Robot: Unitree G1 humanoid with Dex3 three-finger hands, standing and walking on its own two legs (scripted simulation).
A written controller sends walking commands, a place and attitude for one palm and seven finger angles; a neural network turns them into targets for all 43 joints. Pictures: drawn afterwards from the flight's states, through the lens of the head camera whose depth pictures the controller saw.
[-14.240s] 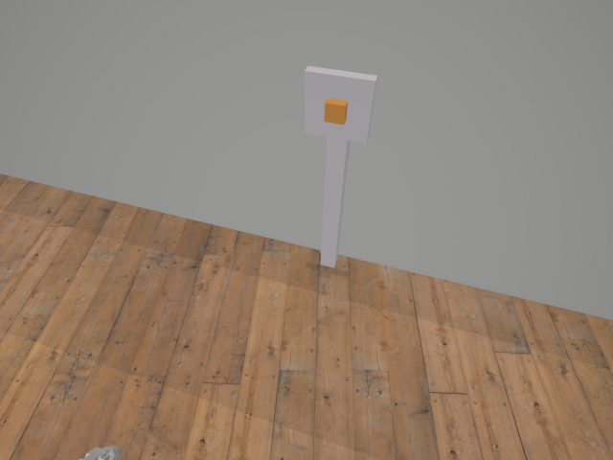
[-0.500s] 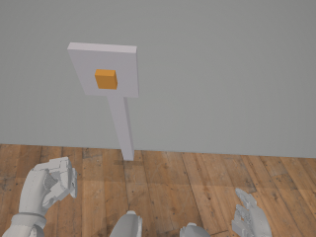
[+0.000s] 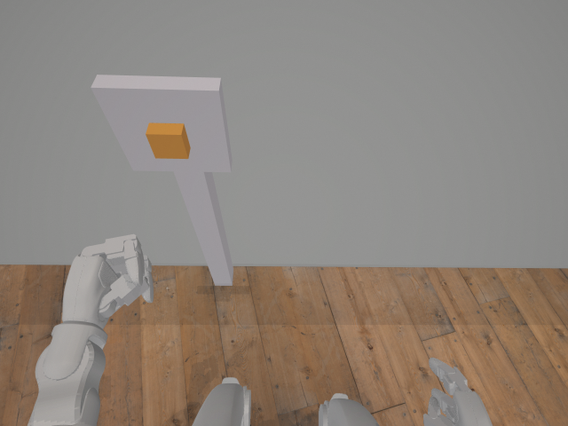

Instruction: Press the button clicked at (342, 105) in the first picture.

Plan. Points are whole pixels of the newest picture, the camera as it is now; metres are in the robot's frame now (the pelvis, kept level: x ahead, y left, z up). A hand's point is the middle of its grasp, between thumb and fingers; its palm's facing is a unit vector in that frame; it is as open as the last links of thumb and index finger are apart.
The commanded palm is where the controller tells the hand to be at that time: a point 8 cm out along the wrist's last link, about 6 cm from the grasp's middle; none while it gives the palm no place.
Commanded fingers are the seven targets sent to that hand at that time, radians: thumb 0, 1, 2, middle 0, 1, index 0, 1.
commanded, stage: aim a knuckle at the button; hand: left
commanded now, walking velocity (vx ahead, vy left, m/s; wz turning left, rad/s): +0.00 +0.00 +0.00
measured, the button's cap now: (169, 139) +0.53 +0.21 +0.06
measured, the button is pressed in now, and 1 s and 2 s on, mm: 0 0 0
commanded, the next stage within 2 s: press the button with the knuckle in 1.40 s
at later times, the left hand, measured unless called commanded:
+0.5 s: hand (169, 226) +0.39 +0.19 +0.03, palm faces +0.03 -1.00 -0.03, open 3.1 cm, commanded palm +0.37 +0.23 +0.03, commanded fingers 0.00 0.90 0.90 -1.30 -1.50 -1.30 -1.50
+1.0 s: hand (180, 207) +0.43 +0.18 +0.02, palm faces +0.05 -1.00 -0.03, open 3.1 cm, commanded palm +0.40 +0.23 +0.03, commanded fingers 0.00 0.90 0.90 -1.30 -1.50 -1.30 -1.50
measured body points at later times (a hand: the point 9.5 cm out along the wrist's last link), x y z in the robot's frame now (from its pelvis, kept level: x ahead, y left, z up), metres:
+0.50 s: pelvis -0.01 +0.00 -0.01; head +0.10 +0.01 +0.43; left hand +0.38 +0.24 +0.03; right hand +0.11 -0.26 -0.12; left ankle +0.03 +0.11 -0.65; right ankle +0.00 -0.10 -0.65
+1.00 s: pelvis +0.00 +0.01 -0.01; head +0.12 +0.02 +0.43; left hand +0.42 +0.24 +0.02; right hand +0.05 -0.25 -0.13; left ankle +0.03 +0.11 -0.65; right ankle +0.00 -0.10 -0.65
